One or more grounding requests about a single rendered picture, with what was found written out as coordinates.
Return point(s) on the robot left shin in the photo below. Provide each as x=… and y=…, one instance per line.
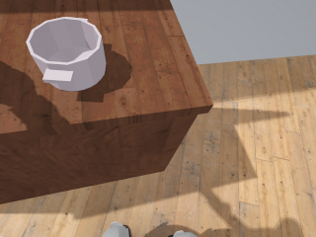
x=116, y=224

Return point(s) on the pot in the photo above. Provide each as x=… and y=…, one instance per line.
x=69, y=53

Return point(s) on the table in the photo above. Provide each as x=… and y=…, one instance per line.
x=129, y=124

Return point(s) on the left robot thigh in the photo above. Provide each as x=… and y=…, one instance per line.
x=116, y=231

